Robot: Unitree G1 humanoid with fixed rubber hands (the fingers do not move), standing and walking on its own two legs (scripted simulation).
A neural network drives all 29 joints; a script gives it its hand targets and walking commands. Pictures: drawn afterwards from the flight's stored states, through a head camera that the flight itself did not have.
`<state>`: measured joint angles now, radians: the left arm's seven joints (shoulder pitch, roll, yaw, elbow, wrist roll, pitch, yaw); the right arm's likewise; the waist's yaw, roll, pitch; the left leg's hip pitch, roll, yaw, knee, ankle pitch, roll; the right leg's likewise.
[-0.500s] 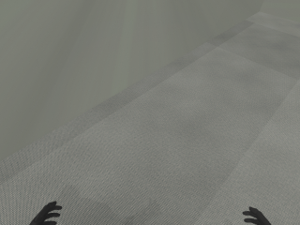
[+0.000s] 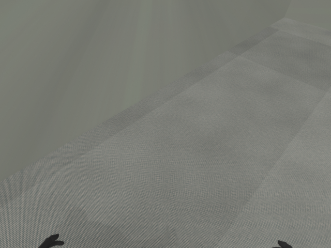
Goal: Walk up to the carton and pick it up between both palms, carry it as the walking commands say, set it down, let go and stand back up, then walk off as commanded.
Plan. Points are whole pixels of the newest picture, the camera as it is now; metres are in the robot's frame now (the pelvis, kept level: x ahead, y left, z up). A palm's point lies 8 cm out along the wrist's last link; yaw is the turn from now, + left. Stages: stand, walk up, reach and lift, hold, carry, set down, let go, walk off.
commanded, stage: stand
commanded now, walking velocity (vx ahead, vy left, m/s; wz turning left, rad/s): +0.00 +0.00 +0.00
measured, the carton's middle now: out of the picture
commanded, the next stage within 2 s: walk up in 1.12 s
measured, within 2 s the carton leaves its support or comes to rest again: neither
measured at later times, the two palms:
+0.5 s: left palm out of the picture +0.10 +0.31 -0.10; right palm out of the picture +0.10 -0.31 -0.10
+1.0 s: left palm out of the picture +0.11 +0.31 -0.10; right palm out of the picture +0.11 -0.31 -0.10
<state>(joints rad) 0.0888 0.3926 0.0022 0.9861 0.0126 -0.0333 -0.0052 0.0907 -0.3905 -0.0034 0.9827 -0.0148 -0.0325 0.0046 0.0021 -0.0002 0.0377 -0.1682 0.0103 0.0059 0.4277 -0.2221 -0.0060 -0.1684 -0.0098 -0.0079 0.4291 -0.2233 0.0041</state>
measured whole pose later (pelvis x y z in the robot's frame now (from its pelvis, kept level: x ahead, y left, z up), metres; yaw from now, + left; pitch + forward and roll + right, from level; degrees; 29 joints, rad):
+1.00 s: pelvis +0.01 +0.00 +0.01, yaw +0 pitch -2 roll +0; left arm 0.08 0.40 0.00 1.06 0.01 -0.02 0.00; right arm 0.08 -0.40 -0.01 1.06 -0.01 -0.02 0.00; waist 0.00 0.00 0.04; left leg -0.12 0.01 0.00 0.34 -0.19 -0.01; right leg -0.12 -0.01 -0.01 0.34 -0.19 0.01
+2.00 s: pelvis -0.01 -0.01 -0.01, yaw -21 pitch +0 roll +0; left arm 0.15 0.30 0.09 0.83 0.02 0.06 -0.01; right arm 0.17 -0.28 -0.05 0.88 -0.01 0.03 -0.04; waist -0.01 -0.03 0.07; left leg -0.23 0.00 0.05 0.48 -0.24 -0.01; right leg -0.36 0.06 0.11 0.56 -0.24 0.00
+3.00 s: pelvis -0.03 +0.01 +0.00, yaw -54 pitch +0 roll -2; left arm 0.18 0.31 0.08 0.83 0.01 0.07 -0.03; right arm 0.18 -0.25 -0.03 0.81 -0.03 0.02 -0.03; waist 0.01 -0.04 0.07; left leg -0.25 0.09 0.14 0.49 -0.24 0.02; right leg -0.47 0.00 -0.02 1.07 -0.42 0.06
